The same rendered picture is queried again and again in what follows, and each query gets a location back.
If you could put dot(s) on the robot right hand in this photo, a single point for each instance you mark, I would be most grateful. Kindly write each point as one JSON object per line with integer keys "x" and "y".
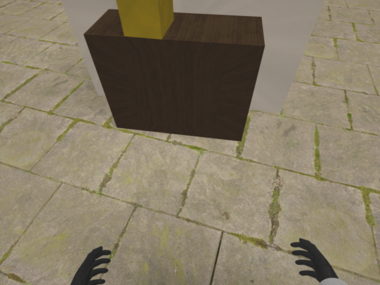
{"x": 318, "y": 262}

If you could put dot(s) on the pedestal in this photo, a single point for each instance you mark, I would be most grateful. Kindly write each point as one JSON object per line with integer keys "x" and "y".
{"x": 198, "y": 80}

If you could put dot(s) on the carton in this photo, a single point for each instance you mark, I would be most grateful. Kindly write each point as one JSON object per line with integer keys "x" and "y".
{"x": 145, "y": 18}

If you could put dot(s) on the robot left hand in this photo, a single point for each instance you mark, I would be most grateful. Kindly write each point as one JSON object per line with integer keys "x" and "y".
{"x": 86, "y": 272}

